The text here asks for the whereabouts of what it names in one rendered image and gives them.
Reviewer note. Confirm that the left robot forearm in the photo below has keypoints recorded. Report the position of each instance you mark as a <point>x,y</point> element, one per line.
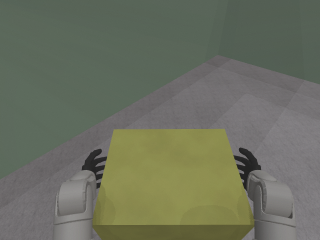
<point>74,207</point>

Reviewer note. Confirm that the carton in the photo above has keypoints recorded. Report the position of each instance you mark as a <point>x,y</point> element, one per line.
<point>171,184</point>

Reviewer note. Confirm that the right robot forearm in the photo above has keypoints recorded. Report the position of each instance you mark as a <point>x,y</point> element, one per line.
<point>273,207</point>

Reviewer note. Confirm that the left robot hand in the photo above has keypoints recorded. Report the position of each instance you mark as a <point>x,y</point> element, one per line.
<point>91,162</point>

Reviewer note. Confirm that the right robot hand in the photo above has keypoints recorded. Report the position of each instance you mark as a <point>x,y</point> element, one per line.
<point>251,164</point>

